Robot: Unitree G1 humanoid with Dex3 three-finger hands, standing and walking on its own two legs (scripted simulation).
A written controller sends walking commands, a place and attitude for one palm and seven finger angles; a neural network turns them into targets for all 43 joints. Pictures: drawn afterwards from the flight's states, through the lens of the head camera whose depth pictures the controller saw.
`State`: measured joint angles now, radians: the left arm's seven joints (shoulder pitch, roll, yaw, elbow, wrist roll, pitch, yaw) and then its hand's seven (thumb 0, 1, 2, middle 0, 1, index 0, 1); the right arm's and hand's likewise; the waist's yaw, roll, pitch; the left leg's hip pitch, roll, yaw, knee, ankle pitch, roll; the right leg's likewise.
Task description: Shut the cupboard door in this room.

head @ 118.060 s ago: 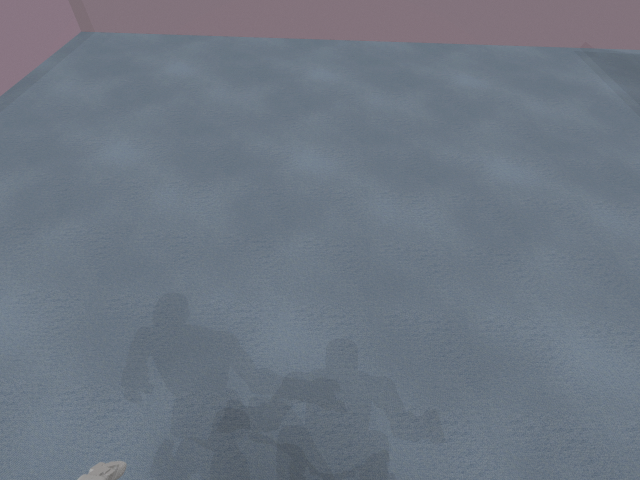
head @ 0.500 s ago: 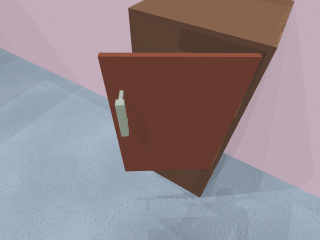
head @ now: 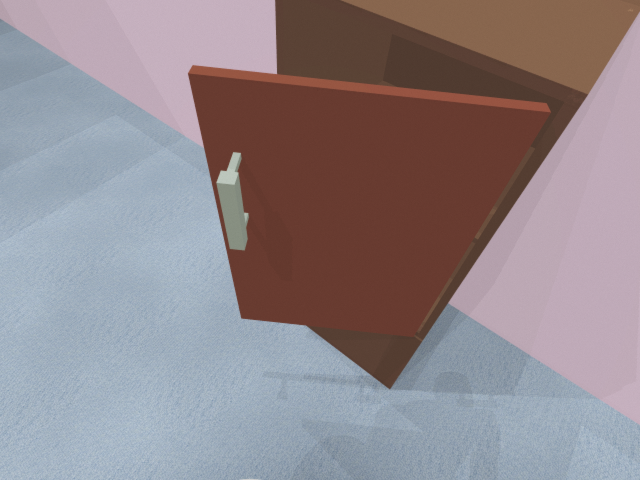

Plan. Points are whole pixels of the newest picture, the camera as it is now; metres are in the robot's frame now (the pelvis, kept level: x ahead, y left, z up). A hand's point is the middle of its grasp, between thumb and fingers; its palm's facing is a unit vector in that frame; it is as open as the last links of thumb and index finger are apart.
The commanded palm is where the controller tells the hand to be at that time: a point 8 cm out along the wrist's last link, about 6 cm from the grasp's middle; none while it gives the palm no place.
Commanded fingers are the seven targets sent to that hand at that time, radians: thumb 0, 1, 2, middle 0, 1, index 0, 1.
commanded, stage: come to a stop and stand still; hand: left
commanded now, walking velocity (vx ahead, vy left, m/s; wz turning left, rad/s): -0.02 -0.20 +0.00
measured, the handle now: (237, 202) +0.44 +0.16 +0.07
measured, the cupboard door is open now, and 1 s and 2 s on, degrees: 33 33 33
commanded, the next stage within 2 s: look again from close up in 1.62 s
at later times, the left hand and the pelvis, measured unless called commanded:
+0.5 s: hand out of the picture +0.02 +0.13 -0.16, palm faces +0.03 -0.98 -0.20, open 7.4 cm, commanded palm none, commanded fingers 0.00 0.90 0.90 -0.20 -0.30 -0.20 -0.30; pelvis +0.01 -0.05 +0.01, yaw +1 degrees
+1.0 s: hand out of the picture +0.00 +0.13 -0.17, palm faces +0.03 -0.98 -0.22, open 7.3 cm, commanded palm none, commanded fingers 0.00 0.90 0.90 -0.20 -0.30 -0.20 -0.30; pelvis +0.00 -0.05 +0.01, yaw +1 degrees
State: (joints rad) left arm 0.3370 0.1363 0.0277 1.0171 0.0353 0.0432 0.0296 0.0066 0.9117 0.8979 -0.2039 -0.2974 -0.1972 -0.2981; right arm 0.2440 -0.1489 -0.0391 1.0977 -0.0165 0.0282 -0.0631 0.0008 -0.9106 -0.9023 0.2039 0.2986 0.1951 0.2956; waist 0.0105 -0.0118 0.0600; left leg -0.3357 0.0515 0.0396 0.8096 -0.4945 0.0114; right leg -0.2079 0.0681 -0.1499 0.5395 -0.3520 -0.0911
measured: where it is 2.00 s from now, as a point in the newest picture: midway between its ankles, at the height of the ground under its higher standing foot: outside the picture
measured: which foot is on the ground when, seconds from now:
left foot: down 0.00-1.00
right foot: down 0.00-0.08, up 0.10-0.28, down 0.30-1.00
